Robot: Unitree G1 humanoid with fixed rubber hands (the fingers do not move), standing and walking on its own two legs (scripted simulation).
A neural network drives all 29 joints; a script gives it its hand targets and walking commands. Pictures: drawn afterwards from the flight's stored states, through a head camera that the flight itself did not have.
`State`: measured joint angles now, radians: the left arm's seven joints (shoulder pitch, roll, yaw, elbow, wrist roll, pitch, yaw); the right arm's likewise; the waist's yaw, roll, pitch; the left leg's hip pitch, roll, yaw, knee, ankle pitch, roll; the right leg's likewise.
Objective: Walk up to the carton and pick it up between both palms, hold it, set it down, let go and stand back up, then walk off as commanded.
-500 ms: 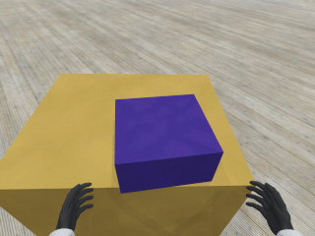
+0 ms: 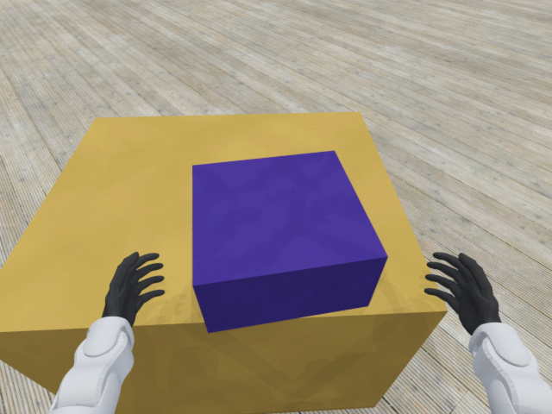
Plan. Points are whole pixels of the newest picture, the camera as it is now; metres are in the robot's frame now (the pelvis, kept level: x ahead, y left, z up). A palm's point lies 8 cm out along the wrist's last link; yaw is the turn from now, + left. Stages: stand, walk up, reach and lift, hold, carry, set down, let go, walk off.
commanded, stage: reach and lift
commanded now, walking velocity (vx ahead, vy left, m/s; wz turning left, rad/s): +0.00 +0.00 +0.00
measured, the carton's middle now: (277, 233) +0.47 -0.01 -0.03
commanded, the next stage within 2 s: none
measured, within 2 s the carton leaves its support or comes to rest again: neither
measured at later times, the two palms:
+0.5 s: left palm (136, 244) +0.37 +0.21 +0.08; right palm (471, 258) +0.32 -0.29 +0.07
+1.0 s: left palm (152, 207) +0.44 +0.20 +0.09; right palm (450, 214) +0.40 -0.29 +0.08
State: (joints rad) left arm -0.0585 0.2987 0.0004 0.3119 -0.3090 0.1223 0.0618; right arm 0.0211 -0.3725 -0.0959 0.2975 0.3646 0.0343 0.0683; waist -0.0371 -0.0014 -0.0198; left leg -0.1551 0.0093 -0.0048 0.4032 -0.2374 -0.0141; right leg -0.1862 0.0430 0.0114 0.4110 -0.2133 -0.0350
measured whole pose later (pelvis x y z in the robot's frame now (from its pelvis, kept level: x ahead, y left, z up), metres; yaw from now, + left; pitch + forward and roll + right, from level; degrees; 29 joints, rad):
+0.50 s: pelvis -0.01 +0.00 +0.00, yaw -1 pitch +7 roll +0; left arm -0.48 0.36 0.01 0.56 -0.34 0.23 0.04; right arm -0.38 -0.45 -0.07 0.58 0.41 0.08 0.07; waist -0.04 0.01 -0.07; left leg -0.34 0.02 0.00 0.42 -0.21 -0.02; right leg -0.37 0.05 0.02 0.42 -0.17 -0.04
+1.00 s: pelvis -0.02 -0.02 -0.01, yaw +0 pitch +20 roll +0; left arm -0.88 0.40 -0.02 0.98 -0.35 0.11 0.01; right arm -0.75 -0.45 -0.01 0.87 0.41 0.03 0.02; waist -0.05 0.00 -0.20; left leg -0.62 0.03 -0.02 0.47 -0.19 -0.04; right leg -0.64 0.06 0.00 0.46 -0.15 -0.05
